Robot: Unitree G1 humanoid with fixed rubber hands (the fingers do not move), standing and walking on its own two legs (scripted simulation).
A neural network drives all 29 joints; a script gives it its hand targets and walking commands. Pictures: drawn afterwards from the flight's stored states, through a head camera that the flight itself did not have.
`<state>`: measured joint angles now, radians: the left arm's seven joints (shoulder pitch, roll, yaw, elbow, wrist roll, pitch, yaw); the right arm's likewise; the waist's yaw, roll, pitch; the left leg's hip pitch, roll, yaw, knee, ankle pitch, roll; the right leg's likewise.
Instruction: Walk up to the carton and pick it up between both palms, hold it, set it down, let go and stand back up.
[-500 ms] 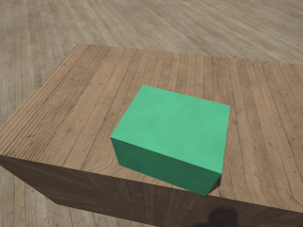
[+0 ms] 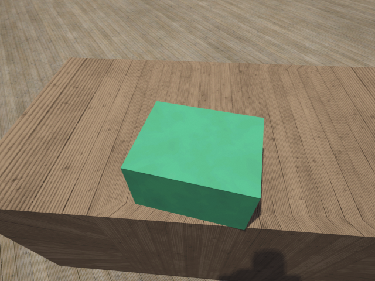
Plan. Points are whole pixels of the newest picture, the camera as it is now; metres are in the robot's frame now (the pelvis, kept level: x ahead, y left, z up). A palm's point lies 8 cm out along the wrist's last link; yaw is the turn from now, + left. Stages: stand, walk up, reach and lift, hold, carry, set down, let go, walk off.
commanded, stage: walk up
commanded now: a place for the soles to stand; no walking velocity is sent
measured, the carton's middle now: (198, 162) +0.40 -0.01 +0.00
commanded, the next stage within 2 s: none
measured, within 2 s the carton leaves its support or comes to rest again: neither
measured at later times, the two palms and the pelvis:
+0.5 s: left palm out of the picture +0.06 +0.25 -0.12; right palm out of the picture -0.02 -0.25 -0.14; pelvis -0.02 +0.01 -0.01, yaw -5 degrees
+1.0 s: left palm out of the picture +0.08 +0.25 -0.12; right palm out of the picture -0.02 -0.23 -0.12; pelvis -0.02 +0.02 +0.00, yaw -10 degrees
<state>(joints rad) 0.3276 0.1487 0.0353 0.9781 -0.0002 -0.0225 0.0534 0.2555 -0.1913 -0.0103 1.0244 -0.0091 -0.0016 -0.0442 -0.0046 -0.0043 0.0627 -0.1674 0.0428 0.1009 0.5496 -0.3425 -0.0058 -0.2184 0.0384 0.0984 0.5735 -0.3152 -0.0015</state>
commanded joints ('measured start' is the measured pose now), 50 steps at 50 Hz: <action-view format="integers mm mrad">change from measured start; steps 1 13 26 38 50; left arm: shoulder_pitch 82 42 1 -48 -2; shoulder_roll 121 198 197 251 198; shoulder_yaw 24 38 45 32 26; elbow -82 -202 -306 -289 -223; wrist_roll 3 8 12 14 6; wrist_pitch -11 -11 3 -1 -7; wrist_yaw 3 -8 -16 -9 -28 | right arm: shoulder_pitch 69 55 95 181 90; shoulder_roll -138 -190 -275 -149 -205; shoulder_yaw -29 -37 -57 -33 -26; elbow -71 -171 -242 -261 -257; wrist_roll -6 -9 -19 -3 9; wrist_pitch -5 7 -5 -2 -20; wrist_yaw -1 17 23 32 29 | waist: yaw -7 -13 -28 -45 -2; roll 4 -21 69 -168 21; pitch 15 15 -4 -90 -19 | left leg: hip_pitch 32 0 13 -28 -29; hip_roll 96 109 295 16 97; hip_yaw -77 -50 -168 -117 -121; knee -86 -57 -188 -10 -166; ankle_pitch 197 60 138 -42 180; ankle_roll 54 72 200 17 60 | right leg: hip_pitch -105 -169 -211 -69 -18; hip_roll -94 -73 1 -216 -67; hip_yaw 85 150 9 328 117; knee -48 -18 191 -159 -85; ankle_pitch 323 214 11 261 268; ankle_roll -40 -63 -17 -189 -21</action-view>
